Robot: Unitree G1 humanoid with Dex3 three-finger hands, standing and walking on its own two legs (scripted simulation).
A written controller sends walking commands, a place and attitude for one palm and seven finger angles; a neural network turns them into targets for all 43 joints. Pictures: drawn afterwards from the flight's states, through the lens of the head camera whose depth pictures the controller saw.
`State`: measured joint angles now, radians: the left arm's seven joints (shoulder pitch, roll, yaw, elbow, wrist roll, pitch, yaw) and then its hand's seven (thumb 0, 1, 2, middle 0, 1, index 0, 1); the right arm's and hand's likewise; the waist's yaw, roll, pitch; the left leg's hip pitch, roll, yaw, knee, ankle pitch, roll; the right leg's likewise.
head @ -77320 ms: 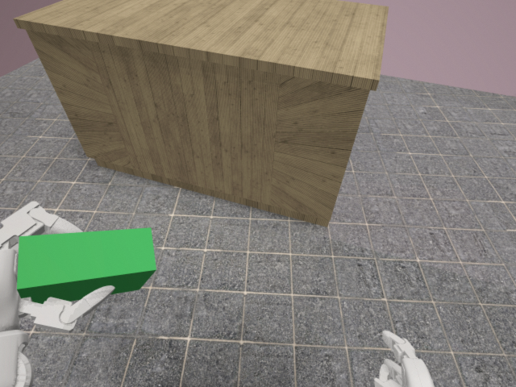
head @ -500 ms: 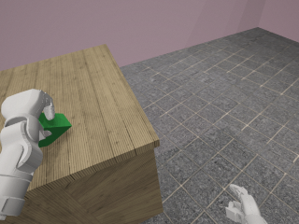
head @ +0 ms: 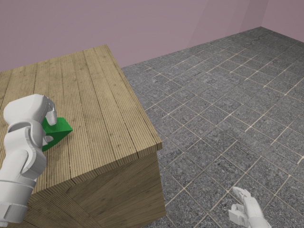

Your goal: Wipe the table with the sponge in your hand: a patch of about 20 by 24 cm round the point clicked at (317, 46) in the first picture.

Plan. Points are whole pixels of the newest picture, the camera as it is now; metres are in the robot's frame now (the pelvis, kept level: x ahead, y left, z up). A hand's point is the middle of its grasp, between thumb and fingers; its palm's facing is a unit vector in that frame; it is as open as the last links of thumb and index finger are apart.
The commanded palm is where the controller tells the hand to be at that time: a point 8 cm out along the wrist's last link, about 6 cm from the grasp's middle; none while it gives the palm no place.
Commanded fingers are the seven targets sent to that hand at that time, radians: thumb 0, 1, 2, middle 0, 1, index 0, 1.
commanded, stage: lower the sponge onto the table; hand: left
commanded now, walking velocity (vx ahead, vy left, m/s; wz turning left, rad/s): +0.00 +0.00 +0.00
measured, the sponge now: (47, 134) +0.32 +0.36 +0.09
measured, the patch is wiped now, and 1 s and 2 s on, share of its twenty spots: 0.75 0.75 0.75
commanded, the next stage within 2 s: wipe forward along the first lane in 1.02 s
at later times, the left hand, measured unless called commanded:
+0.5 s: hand (43, 125) +0.30 +0.32 +0.15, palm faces +0.05 +0.01 -1.00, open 6.8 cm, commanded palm +0.26 +0.32 +0.18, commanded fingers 0.00 0.10 1.30 -1.20 -1.60 -1.20 -1.60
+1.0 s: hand (45, 128) +0.29 +0.32 +0.15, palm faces +0.06 +0.02 -1.00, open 6.8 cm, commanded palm +0.26 +0.32 +0.15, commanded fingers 0.00 0.10 1.30 -1.20 -1.60 -1.20 -1.60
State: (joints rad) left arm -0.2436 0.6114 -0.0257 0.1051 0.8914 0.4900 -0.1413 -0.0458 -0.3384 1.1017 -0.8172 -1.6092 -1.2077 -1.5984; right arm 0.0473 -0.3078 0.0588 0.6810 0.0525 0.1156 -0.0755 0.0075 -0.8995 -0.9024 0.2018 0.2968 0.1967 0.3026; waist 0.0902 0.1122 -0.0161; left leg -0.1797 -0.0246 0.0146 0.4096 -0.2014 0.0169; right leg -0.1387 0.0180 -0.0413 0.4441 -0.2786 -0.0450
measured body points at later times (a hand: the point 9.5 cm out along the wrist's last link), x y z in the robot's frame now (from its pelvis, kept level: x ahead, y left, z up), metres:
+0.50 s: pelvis +0.01 -0.01 +0.00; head +0.00 -0.07 +0.44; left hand +0.29 +0.32 +0.21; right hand +0.21 -0.25 -0.11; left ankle +0.01 +0.11 -0.74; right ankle -0.02 -0.09 -0.74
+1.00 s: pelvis +0.00 -0.02 -0.01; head -0.01 -0.08 +0.44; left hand +0.29 +0.31 +0.20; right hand +0.21 -0.26 -0.12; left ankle +0.01 +0.11 -0.74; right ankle -0.02 -0.09 -0.74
